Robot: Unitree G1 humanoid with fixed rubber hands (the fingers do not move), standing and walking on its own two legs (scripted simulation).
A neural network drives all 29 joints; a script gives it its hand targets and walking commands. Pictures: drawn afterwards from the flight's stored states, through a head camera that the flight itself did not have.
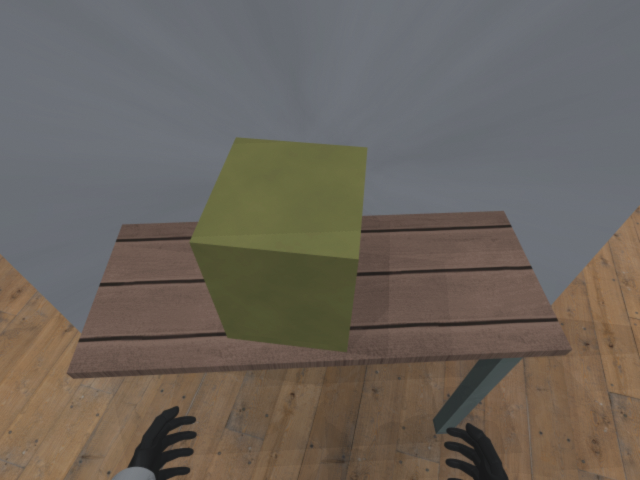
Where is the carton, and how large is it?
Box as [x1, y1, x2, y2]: [189, 137, 366, 351]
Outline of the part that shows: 236,137 189,242 227,337 346,351 358,260 366,147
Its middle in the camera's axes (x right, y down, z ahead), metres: -0.04 +0.01 +0.61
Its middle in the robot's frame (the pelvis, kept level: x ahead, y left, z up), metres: +0.45 +0.07 -0.01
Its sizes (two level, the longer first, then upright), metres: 0.210 0.200 0.250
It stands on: a table, 0.64 m high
